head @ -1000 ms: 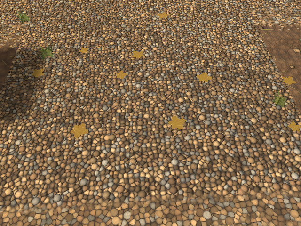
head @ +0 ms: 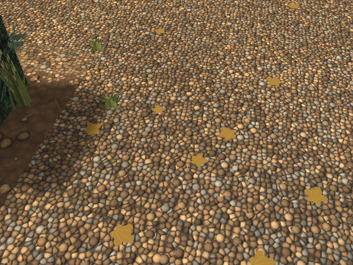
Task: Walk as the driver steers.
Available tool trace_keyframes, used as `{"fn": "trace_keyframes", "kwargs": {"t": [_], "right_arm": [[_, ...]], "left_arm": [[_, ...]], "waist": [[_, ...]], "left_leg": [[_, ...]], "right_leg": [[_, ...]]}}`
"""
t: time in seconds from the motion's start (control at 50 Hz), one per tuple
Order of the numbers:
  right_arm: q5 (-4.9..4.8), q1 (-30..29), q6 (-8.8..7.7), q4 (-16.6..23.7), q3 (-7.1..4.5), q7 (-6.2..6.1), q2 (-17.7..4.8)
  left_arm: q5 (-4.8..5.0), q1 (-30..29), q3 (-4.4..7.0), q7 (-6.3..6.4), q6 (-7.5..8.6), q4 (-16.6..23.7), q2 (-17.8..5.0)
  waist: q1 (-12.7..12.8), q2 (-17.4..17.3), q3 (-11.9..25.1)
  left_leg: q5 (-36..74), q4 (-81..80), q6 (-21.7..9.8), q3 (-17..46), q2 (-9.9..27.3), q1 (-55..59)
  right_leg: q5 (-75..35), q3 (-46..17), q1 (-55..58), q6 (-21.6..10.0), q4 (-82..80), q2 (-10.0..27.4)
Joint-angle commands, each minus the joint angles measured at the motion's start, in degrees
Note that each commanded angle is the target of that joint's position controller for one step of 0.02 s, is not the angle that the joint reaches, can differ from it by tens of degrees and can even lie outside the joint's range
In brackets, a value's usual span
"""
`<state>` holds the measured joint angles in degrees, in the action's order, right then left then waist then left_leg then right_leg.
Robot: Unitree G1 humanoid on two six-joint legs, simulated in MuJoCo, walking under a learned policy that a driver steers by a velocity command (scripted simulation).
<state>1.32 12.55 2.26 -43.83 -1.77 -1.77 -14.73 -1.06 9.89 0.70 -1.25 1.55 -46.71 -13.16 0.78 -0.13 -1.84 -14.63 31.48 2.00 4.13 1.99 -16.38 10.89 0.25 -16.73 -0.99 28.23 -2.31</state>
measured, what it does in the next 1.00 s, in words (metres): steps on the spot, turning right: left foot, then right foot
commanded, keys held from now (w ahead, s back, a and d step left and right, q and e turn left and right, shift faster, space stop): e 0.58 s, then no key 0.42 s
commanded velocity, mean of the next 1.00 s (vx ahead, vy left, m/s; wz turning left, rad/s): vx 0.01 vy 0.00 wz -0.33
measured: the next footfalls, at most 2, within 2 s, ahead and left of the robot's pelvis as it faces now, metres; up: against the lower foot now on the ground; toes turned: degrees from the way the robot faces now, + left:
left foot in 0.68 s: +0.14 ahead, +0.10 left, +0.00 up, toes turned -22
right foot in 1.00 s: -0.01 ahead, -0.11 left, +0.00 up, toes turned -19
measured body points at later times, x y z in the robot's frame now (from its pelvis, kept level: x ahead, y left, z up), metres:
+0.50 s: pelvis +0.03 +0.00 +0.01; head +0.07 -0.03 +0.45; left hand +0.23 +0.24 -0.09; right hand +0.12 -0.31 -0.10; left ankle +0.05 +0.15 -0.67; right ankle +0.05 -0.10 -0.73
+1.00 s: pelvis +0.03 +0.03 +0.00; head +0.05 +0.03 +0.45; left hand +0.25 +0.23 -0.12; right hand +0.05 -0.26 -0.11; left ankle +0.09 +0.14 -0.73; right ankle -0.05 -0.09 -0.74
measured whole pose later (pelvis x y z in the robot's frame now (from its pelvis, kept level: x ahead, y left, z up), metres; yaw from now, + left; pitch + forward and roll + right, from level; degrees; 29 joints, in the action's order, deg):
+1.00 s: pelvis +0.03 +0.03 +0.00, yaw -23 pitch +0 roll +0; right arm 0.1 11.0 -0.4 -43.3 -1.4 -1.0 -12.8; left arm 0.3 11.7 3.3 1.4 -2.4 -43.6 -15.8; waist -0.4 1.5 -1.7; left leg -14.5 29.0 -0.3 1.8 -1.1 -14.6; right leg 15.4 -4.7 -10.7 3.1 27.3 0.7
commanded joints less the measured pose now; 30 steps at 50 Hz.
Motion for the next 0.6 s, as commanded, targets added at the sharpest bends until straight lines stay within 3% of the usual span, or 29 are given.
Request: {"fn": "trace_keyframes", "kwargs": {"t": [0.02,0.08,0.12,0.18,0.22,0.26,0.28,0.3,0.32,0.34,0.36,0.38,0.4,0.44,0.5,0.6], "right_arm": [[0.42,0.41,-1.29,2.66,-2.02,-0.26,-6.92],[-0.45,1.84,-2.4,2.84,-2.99,-1.02,-8.74],[-0.84,3.61,-2.2,2.89,-3.72,-1.73,-9.98],[-1.03,2.42,-1.55,3.96,-4.27,-2.68,-10.24],[-1.48,-1.0,-1.43,5.08,-4.37,-3.04,-10.09],[-1.87,-2.43,-1.34,5.37,-4.63,-3.07,-10.13],[-1.11,-0.72,-1.45,6.09,-4.59,-2.87,-8.83],[-0.34,-4.89,-1.55,7.85,-4.0,-2.87,-7.27],[-0.45,-6.4,-1.86,8.51,-3.59,-2.68,-6.18],[-1.15,-4.35,-1.91,7.77,-3.68,-2.3,-6.5],[-1.36,-3.48,-1.83,6.87,-3.85,-2.2,-6.86],[-1.03,-3.44,-1.91,6.54,-4.11,-2.35,-7.65],[-0.9,-3.7,-2.07,6.44,-4.25,-2.48,-7.82],[-1.44,-3.64,-2.42,6.46,-3.76,-2.08,-6.16],[-1.82,-4.55,-2.87,6.52,-3.16,-1.32,-5.06],[-2.18,-3.07,-3.57,6.08,-3.63,0.2,-6.74]], "left_arm": [[0.59,-2.7,1.64,0.64,0.23,3.62,-7.36],[1.15,-2.17,2.48,1.22,-0.21,4.16,-8.62],[1.67,-2.03,2.89,1.17,-0.31,4.95,-8.24],[1.7,-0.92,3.46,0.61,-1.1,5.8,-7.69],[1.62,0.29,3.77,0.02,-1.77,6.08,-7.18],[1.59,1.59,4.31,-0.26,-2.28,6.12,-7.94],[1.23,1.34,5.79,0.18,-2.31,6.73,-13.17],[0.73,4.21,6.55,0.27,-2.22,6.92,-16.1],[-0.29,7.77,5.73,0.25,-1.28,6.68,-14.8],[-0.02,5.76,5.42,0.43,-0.38,7.38,-14.14],[0.94,2.85,5.4,0.77,-0.01,8.36,-13.72],[1.81,0.82,5.3,1.35,-0.26,8.77,-13.39],[2.14,-0.11,5.09,1.95,-0.83,8.88,-12.81],[1.92,0.02,5.24,2.67,-2.1,9.09,-12.85],[1.94,0.07,5.8,3.54,-3.05,9.78,-13.52],[2.09,-1.99,6.25,3.37,-4.11,11.08,-13.67]], "waist": [[-1.17,-5.19,-1.01],[-1.74,-5.27,0.82],[-2.24,-6.19,3.16],[-1.89,-8.96,4.96],[-0.56,-9.66,5.04],[0.39,-5.67,3.97],[-1.66,6.57,3.47],[1.33,15.98,3.7],[3.46,14.7,7.75],[1.93,9.32,9.12],[0.66,4.99,8.72],[0.04,3.12,8.16],[-0.39,3.81,8.43],[-0.54,5.65,8.28],[0.07,6.84,8.81],[-0.04,10.09,7.72]], "left_leg": [[-9.29,-8.57,-3.69,2.24,2.26,0.3],[2.21,-5.66,-3.85,1.55,3.27,4.5],[9.67,-5.41,-6.1,3.68,6.65,6.86],[20.86,-5.29,-10.49,7.85,13.76,9.07],[23.27,-4.5,-11.31,8.14,16.38,6.74],[16.04,-0.29,-7.45,2.55,12.59,1.25],[8.05,9.69,-2.56,-5.59,4.99,-3.15],[-10.38,21.22,1.75,-7.94,-4.34,-14.64],[-24.66,32.9,1.63,-0.17,-4.71,-20.13],[-23.49,38.3,1.28,2.58,-3.56,-20.93],[-19.93,39.29,1.31,2.88,-2.66,-21.67],[-16.34,36.81,1.59,3.15,-1.7,-21.41],[-13.88,34.01,1.98,2.81,-1.41,-19.1],[-11.12,27.63,2.92,1.16,-2.94,-16.05],[-8.77,17.08,3.46,1.14,-4.23,-11.66],[-5.75,5.16,2.41,0.92,-5.13,-3.72]], "right_leg": [[9.12,-3.91,-3.46,-0.24,-4.39,2.73],[-0.26,-4.38,-6.1,-1.5,0.58,1.87],[-4.38,-3.63,-7.46,-1.36,5.76,1.11],[1.07,-1.86,-10.13,-0.55,12.65,1.31],[8.38,-0.5,-8.51,-1.32,14.06,2.04],[0.33,-1.91,-2.33,-3.47,6.51,2.44],[-13.75,-13.7,0.11,-6.9,-0.62,7.99],[-21.96,-29.61,7.47,-14.65,-7.14,15.22],[-25.5,-35.43,13.79,-18.65,-8.76,19.71],[-27.26,-32.79,14.75,-18.1,-7.06,19.62],[-27.96,-29.29,14.22,-16.14,-5.69,18.08],[-27.14,-26.67,13.18,-14.38,-5.63,16.65],[-25.31,-24.61,11.72,-12.97,-5.96,14.67],[-23.62,-22.63,10.43,-12.05,-6.59,11.91],[-18.8,-23.5,9.88,-11.62,-7.0,10.88],[-11.43,-28.29,6.01,-10.82,-7.95,10.5]]}}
